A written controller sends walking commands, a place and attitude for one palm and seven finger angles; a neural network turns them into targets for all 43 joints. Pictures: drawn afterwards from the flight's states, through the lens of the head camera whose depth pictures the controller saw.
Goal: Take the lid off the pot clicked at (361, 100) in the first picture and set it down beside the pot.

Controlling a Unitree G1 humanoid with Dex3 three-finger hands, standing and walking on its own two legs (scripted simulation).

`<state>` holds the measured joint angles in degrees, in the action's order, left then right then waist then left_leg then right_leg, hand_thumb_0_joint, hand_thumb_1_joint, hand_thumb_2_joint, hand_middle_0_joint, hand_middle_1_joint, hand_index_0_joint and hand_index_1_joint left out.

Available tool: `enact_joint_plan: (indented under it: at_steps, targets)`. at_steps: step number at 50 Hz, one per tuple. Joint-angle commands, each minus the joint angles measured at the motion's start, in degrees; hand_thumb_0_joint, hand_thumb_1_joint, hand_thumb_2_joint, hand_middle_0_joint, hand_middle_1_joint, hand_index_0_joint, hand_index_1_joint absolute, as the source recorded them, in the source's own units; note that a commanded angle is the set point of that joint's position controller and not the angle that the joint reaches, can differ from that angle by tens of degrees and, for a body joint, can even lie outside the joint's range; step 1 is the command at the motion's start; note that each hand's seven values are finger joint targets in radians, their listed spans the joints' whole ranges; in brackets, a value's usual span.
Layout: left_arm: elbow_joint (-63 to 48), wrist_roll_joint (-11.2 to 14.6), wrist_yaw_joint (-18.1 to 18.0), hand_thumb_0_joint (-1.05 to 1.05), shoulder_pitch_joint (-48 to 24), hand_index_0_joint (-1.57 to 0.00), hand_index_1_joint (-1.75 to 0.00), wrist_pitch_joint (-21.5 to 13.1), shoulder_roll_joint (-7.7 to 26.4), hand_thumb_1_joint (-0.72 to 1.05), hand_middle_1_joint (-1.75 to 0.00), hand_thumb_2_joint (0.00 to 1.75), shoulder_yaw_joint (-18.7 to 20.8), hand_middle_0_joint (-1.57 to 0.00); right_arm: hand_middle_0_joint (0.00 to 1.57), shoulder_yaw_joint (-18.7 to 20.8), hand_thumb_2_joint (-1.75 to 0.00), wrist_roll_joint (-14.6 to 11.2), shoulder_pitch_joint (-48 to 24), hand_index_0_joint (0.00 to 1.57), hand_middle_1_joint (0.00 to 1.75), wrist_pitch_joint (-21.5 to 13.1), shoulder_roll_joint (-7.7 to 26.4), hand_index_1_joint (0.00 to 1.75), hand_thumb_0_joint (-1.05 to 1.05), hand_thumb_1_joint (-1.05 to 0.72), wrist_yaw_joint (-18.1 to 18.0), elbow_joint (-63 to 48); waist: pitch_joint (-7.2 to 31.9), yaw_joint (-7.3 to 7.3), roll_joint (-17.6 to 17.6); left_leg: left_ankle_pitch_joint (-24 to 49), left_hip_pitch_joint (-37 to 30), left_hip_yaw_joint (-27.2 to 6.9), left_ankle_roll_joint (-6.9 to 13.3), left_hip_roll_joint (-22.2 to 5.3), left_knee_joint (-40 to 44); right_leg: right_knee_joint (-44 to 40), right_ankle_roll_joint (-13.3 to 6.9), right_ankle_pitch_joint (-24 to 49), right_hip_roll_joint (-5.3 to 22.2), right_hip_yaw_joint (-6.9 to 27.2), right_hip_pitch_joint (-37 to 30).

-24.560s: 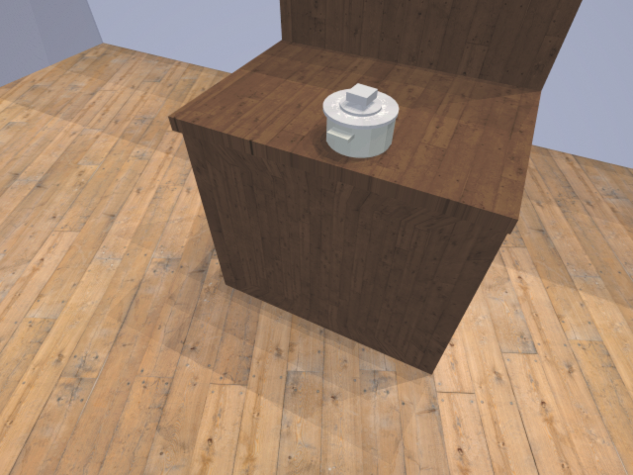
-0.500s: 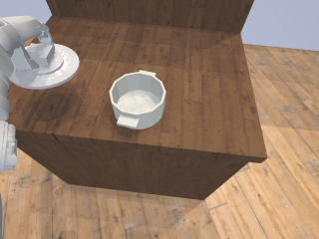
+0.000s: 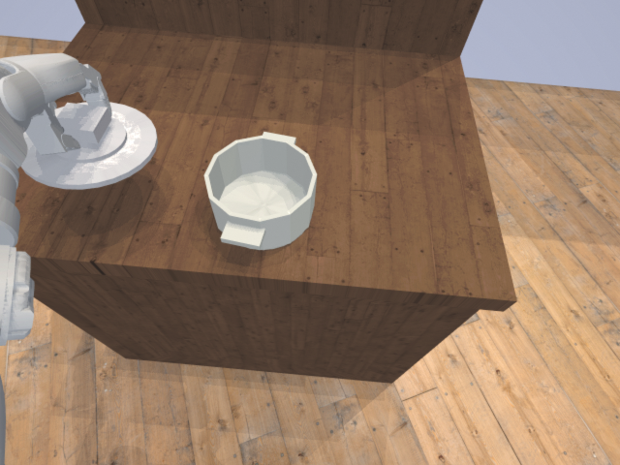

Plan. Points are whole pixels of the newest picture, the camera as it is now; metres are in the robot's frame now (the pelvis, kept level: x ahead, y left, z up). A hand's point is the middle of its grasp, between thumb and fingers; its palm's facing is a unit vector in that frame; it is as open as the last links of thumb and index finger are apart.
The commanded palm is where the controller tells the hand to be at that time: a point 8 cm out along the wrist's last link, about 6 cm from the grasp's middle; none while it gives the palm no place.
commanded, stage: lower the lid onto the table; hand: left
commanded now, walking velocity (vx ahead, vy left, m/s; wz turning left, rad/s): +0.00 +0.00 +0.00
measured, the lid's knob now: (82, 122) +0.52 +0.26 +0.12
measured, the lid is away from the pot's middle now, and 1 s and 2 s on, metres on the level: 0.22 0.23 0.24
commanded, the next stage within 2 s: open the fingers wide in 1.84 s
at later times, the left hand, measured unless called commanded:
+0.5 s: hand (71, 157) +0.47 +0.27 +0.11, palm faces -0.48 -0.06 -0.88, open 8.5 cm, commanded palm +0.51 +0.27 +0.17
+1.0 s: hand (82, 170) +0.48 +0.27 +0.08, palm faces -0.52 -0.07 -0.85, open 8.5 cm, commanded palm +0.53 +0.27 +0.14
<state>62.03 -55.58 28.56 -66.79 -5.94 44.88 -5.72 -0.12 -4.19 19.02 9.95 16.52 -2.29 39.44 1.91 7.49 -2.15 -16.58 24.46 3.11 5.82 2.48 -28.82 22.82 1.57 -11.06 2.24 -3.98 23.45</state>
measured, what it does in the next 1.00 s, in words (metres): stands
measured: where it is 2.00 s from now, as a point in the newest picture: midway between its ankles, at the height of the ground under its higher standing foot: outside the picture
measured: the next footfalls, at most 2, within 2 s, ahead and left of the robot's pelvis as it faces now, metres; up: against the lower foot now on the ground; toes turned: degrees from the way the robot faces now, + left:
none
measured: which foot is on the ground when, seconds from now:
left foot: down 0.00-1.00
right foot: down 0.00-1.00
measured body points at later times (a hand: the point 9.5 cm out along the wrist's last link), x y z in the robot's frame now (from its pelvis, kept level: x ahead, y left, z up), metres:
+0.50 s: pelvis -0.01 -0.01 +0.00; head +0.08 +0.01 +0.44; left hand +0.49 +0.27 +0.16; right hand +0.01 -0.29 -0.12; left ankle -0.03 +0.05 -0.74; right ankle -0.01 -0.16 -0.74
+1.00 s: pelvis -0.01 -0.01 -0.01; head +0.10 +0.01 +0.42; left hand +0.51 +0.28 +0.13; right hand -0.04 -0.29 -0.13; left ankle -0.03 +0.05 -0.74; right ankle -0.01 -0.16 -0.74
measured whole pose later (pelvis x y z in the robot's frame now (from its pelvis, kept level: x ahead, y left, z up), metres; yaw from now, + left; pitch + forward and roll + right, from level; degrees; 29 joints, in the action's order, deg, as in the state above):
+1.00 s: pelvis -0.01 -0.01 -0.01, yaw -1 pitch +16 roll -3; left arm 67.5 -56.9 26.1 -64.2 -10.7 47.7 -4.5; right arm -0.8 -4.9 21.6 10.8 16.5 -4.5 40.7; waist 3.2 9.1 -1.5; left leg -20.2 33.3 3.6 5.3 0.6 -37.4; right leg 30.3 1.6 -13.8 0.7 -3.1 32.2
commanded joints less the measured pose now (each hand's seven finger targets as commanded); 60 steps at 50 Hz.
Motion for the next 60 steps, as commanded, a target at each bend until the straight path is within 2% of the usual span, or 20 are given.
enact_joint_plan:
  at_steps: [1, 2, 3, 5, 7, 13, 22, 24, 27, 29, 31, 32, 36, 37, 41, 47, 50, 53, 55, 60]
  targets:
    - [-12.2, 0.3, -2.9, 0.00, -31.8, -0.68, -1.00, -0.8, 17.1, 0.61, -1.18, 1.06, 4.6, -1.11, 0.20, 3.7, -0.90, 0.4, 5.7, 0.20, 0.30, -1.0, 10.3, 0.30, 0.00, -0.90, -0.9, -3.4, 26.9, -0.31, -5.5, 38.5, -23.0, -7.7, -3.0, -1.8, -1.4, 1.3, -3.8, 16.0, -5.0, 0.0, -2.3]
    - [-12.6, 0.8, -2.8, 0.00, -31.5, -0.68, -1.00, -0.7, 14.4, 0.61, -1.18, 1.06, 2.6, -1.11, 0.20, 3.9, -0.90, 0.5, 5.7, 0.20, 0.30, -0.9, 10.4, 0.30, 0.00, -0.90, -0.7, -3.2, 26.9, -0.15, -7.5, 42.4, -24.6, -7.9, -3.6, -2.0, -2.1, 1.5, -3.9, 16.3, -5.0, -0.1, -0.5]
    - [-13.7, 0.2, -3.1, 0.00, -31.0, -0.68, -1.00, -1.1, 17.5, 0.61, -1.18, 1.06, 5.5, -1.11, 0.20, 4.0, -0.90, 0.7, 6.0, 0.20, 0.30, -0.9, 10.3, 0.30, 0.00, -0.90, -0.6, -3.3, 28.2, -0.52, -6.6, 43.0, -25.4, -8.4, -3.7, -2.3, -2.3, 1.7, -3.6, 15.6, -5.2, 0.1, -0.6]
    - [-11.5, 0.4, -3.0, 0.00, -29.0, -0.68, -1.00, -1.4, 18.1, 0.61, -1.18, 1.06, 6.1, -1.11, 0.20, 3.8, -0.90, 0.6, 5.8, 0.20, 0.30, -0.5, 10.2, 0.30, 0.00, -0.90, -0.7, -3.6, 27.7, -0.54, -4.2, 39.4, -22.6, -7.6, -3.0, -1.8, -2.3, 1.7, -3.6, 16.1, -5.1, 0.3, -2.2]
    - [-10.3, 1.0, -2.9, 0.00, -27.9, -0.68, -1.00, -1.2, 14.2, 0.61, -1.18, 1.06, 3.1, -1.11, 0.20, 3.9, -0.90, 0.3, 5.6, 0.20, 0.30, -0.4, 10.4, 0.30, 0.00, -0.90, -0.6, -3.2, 25.8, -0.14, -5.3, 40.5, -22.4, -7.4, -3.3, -1.9, -2.6, 2.0, -3.8, 16.2, -5.0, -0.1, -0.4]
    - [-13.3, 0.8, -3.2, 0.00, -30.6, -0.68, -1.00, -2.1, 15.5, 0.61, -1.18, 1.06, 3.8, -1.11, 0.20, 3.9, -0.90, 0.7, 5.8, 0.20, 0.30, 0.0, 10.3, 0.30, 0.00, -0.90, -0.9, -3.1, 27.8, 0.06, -6.2, 39.0, -23.7, -7.7, -3.1, -1.9, -3.1, 2.3, -3.6, 14.7, -5.3, 0.2, 0.5]
    - [-9.3, 1.2, -4.0, 0.00, -29.1, -0.68, -1.00, -3.0, 14.2, 0.61, -1.18, 1.06, 2.4, -1.11, 0.20, 3.5, -0.90, 0.2, 6.7, 0.20, 0.30, -0.2, 10.6, 0.30, 0.00, -0.90, -1.8, -1.9, 25.6, 0.79, -5.7, 33.0, -20.7, -6.6, -2.7, -1.7, -3.9, 3.3, -3.9, 13.0, -5.2, -0.1, 2.6]
    - [-9.2, 0.7, -4.3, 0.00, -30.3, -0.68, -1.00, -3.2, 17.5, 0.61, -1.18, 1.06, 4.5, -1.11, 0.20, 3.2, -0.90, 0.2, 7.1, 0.20, 0.30, -0.2, 10.8, 0.30, 0.00, -0.90, -2.1, -1.8, 26.4, 0.73, -3.7, 29.9, -18.7, -6.4, -2.1, -1.6, -3.8, 3.7, -3.7, 13.1, -5.2, 0.2, 1.1]
    - [-9.5, 0.5, -4.6, 0.00, -29.8, -0.68, -1.00, -3.5, 14.7, 0.61, -1.18, 1.06, 2.4, -1.11, 0.20, 3.3, -0.90, 0.1, 7.3, 0.20, 0.30, -0.4, 10.5, 0.30, 0.00, -0.90, -2.2, -1.7, 26.4, 0.88, -8.3, 35.2, -21.2, -6.6, -3.1, -1.9, -4.6, 4.2, -4.0, 13.6, -5.3, -0.1, 3.6]
    - [-6.3, 0.2, -4.7, 0.00, -27.7, -0.68, -1.00, -3.5, 17.0, 0.61, -1.18, 1.06, 4.5, -1.11, 0.20, 3.2, -0.90, 0.1, 8.0, 0.20, 0.30, -0.5, 10.7, 0.30, 0.00, -0.90, -2.2, -1.6, 26.1, 0.88, -4.4, 31.5, -18.6, -6.2, -2.2, -1.7, -5.1, 4.3, -3.6, 12.8, -5.5, 0.3, 2.9]
    - [-6.1, 0.1, -4.9, 0.00, -27.8, -0.68, -1.00, -3.5, 18.4, 0.61, -1.18, 1.06, 4.9, -1.11, 0.20, 3.0, -0.90, -0.1, 8.0, 0.20, 0.30, -0.5, 10.8, 0.30, 0.00, -0.90, -2.5, -1.9, 26.0, 0.86, -3.9, 28.2, -15.7, -5.4, -1.8, -1.3, -4.8, 4.6, -3.7, 13.5, -5.2, 0.5, 1.1]
    - [-6.6, 0.1, -4.9, 0.00, -27.6, -0.68, -1.00, -3.7, 16.8, 0.61, -1.18, 1.06, 3.5, -1.11, 0.20, 3.0, -0.90, -0.2, 8.0, 0.20, 0.30, -0.5, 10.9, 0.30, 0.00, -0.90, -2.6, -1.7, 25.7, 0.88, -5.7, 30.7, -16.5, -5.6, -2.3, -1.6, -5.1, 5.2, -3.9, 13.8, -5.3, 0.0, 2.5]
    - [-8.0, -0.7, -5.1, 0.00, -28.4, -0.68, -1.00, -4.2, 20.4, 0.61, -1.18, 1.06, 6.2, -1.11, 0.20, 3.1, -0.90, 0.0, 8.8, 0.20, 0.30, -0.3, 10.8, 0.30, 0.00, -0.90, -2.8, -1.8, 28.1, 0.71, -5.8, 31.6, -16.7, -5.6, -2.0, -1.7, -5.9, 5.5, -3.6, 14.3, -5.5, 0.5, 1.7]
    - [-8.1, -0.2, -5.0, 0.00, -27.4, -0.68, -1.00, -4.4, 19.1, 0.61, -1.18, 1.06, 5.5, -1.11, 0.20, 3.2, -0.90, 0.0, 8.8, 0.20, 0.30, -0.4, 10.9, 0.30, 0.00, -0.90, -2.8, -1.9, 28.5, 0.64, -7.1, 34.9, -17.9, -5.6, -2.3, -1.8, -6.4, 5.8, -3.7, 15.3, -5.5, 0.4, 2.6]
    - [-5.9, -0.6, -4.9, 0.00, -26.4, -0.68, -1.00, -4.4, 19.8, 0.61, -1.18, 1.06, 5.7, -1.11, 0.20, 3.2, -0.90, -0.1, 9.7, 0.20, 0.30, -0.2, 10.9, 0.30, 0.00, -0.90, -2.8, -1.4, 27.2, 1.20, -5.8, 30.4, -15.5, -5.2, -1.9, -1.7, -6.9, 5.9, -3.5, 13.0, -5.7, 0.4, 3.7]
    - [-6.7, -0.3, -4.7, 0.00, -26.3, -0.68, -1.00, -5.3, 19.0, 0.61, -1.18, 1.06, 5.0, -1.11, 0.20, 3.1, -0.90, -0.3, 10.4, 0.20, 0.30, 0.1, 11.1, 0.30, 0.00, -0.90, -3.1, -1.0, 27.4, 1.45, -8.3, 34.7, -17.0, -5.7, -2.7, -2.5, -8.0, 7.1, -3.7, 12.6, -6.0, -0.3, 7.0]
    - [-5.4, -0.5, -4.7, 0.00, -26.3, -0.68, -1.00, -5.4, 20.7, 0.61, -1.18, 1.06, 5.8, -1.11, 0.20, 2.8, -0.90, -0.2, 11.0, 0.20, 0.30, 0.1, 11.2, 0.30, 0.00, -0.90, -3.2, -0.5, 27.0, 1.73, -5.3, 29.3, -13.1, -4.9, -1.7, -2.0, -8.6, 7.5, -3.4, 12.1, -6.0, 0.2, 5.8]
    - [-8.9, -0.7, -4.9, 0.00, -28.7, -0.68, -1.00, -5.8, 19.5, 0.61, -1.18, 1.06, 4.9, -1.11, 0.20, 3.1, -0.90, 0.0, 11.2, 0.20, 0.30, 0.1, 11.0, 0.30, 0.00, -0.90, -3.4, -0.5, 29.7, 1.81, -9.7, 35.3, -17.4, -6.0, -2.9, -2.7, -9.3, 8.2, -3.5, 12.3, -6.2, -0.2, 8.0]
    - [-6.7, -1.0, -5.2, 0.00, -26.3, -0.68, -1.00, -6.0, 21.8, 0.61, -1.18, 1.06, 6.9, -1.11, 0.20, 2.9, -0.90, 0.0, 11.7, 0.20, 0.30, 0.0, 10.9, 0.30, 0.00, -0.90, -3.5, -0.6, 29.5, 1.65, -8.4, 34.7, -15.9, -5.7, -2.6, -2.4, -10.0, 8.5, -3.4, 12.4, -6.3, -0.1, 7.6]
    - [-5.7, -1.1, -5.2, 0.00, -26.4, -0.68, -1.00, -6.0, 18.9, 0.61, -1.18, 1.06, 5.1, -1.11, 0.20, 3.0, -0.90, 0.0, 12.1, 0.20, 0.30, -0.1, 10.8, 0.30, 0.00, -0.90, -3.4, -0.1, 28.3, 2.17, -9.4, 35.7, -16.6, -5.9, -3.0, -2.8, -10.8, 8.9, -3.4, 11.1, -6.5, -0.4, 11.0]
